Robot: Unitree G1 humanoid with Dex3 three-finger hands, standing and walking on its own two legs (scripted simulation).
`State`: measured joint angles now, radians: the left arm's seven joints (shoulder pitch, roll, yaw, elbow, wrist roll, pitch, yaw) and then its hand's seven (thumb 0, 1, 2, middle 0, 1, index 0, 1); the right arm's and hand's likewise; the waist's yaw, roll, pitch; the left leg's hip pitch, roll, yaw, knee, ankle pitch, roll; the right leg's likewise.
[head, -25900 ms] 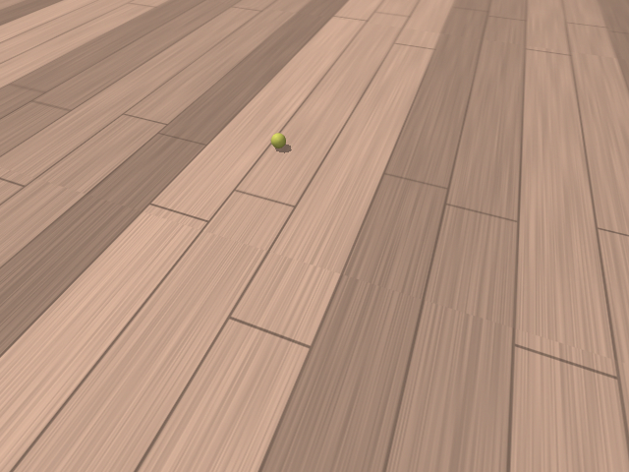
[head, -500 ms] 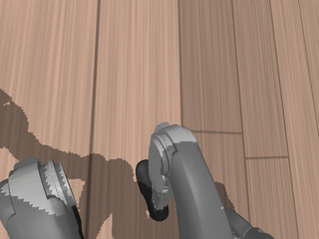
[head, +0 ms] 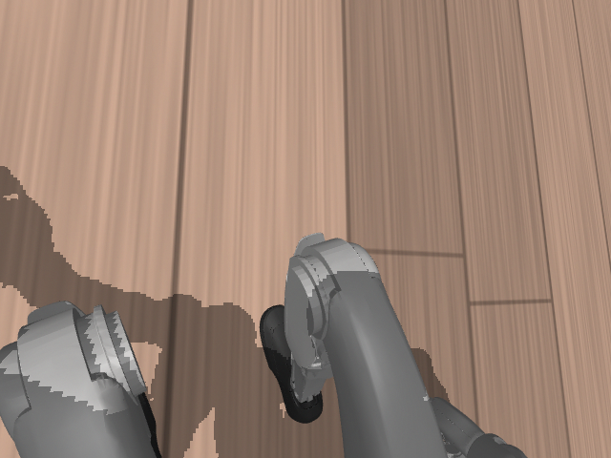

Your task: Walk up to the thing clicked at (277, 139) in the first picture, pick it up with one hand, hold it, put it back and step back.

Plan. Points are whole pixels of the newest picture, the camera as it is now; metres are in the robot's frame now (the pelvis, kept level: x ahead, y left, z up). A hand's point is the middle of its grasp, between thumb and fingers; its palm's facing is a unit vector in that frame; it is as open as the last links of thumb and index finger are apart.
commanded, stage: withdraw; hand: left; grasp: from above
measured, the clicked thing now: out of the picture +0.43 +0.32 -0.25
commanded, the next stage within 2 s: home in 0.94 s
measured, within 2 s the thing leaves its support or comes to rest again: neither
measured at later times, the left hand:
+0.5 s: hand out of the picture +0.42 +0.35 -0.11, palm faces -0.34 -0.08 -0.94, open 14.1 cm
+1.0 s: hand out of the picture +0.39 +0.34 -0.11, palm faces -0.50 -0.10 -0.86, open 14.0 cm
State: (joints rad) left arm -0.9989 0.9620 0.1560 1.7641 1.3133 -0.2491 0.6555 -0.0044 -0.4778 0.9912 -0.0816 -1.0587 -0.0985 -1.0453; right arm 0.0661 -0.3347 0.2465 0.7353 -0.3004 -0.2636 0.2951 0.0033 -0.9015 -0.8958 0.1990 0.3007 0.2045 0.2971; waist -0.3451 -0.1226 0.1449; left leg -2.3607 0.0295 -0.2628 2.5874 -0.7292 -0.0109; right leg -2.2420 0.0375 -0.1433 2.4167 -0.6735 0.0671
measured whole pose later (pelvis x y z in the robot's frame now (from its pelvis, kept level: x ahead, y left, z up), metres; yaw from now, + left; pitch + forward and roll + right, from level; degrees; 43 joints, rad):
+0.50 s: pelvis +0.00 +0.00 +0.04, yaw +4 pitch +34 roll -10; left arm -0.85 0.70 0.06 1.26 1.18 -0.10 0.40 0.00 -0.52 1.01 -0.08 -1.01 -0.09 -1.01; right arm 0.12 -0.29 0.05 0.76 -0.14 -0.12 0.29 0.01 -0.92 -0.90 0.20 0.30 0.20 0.30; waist -0.20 0.02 -0.08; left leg -2.33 0.03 -0.17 2.43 -0.71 0.00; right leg -2.23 0.00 -0.08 2.32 -0.69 0.05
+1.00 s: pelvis -0.02 -0.01 +0.05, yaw +7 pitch +32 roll -7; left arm -1.00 0.76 0.02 1.52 1.28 -0.27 0.35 0.00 -0.51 1.02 -0.09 -1.02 -0.09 -1.02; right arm 0.16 -0.32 0.08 0.73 -0.14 -0.05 0.11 0.00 -0.91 -0.90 0.20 0.30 0.20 0.30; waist -0.24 -0.03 -0.05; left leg -2.28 0.02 -0.13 2.34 -0.62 -0.01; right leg -2.20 -0.01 -0.06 2.26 -0.63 0.04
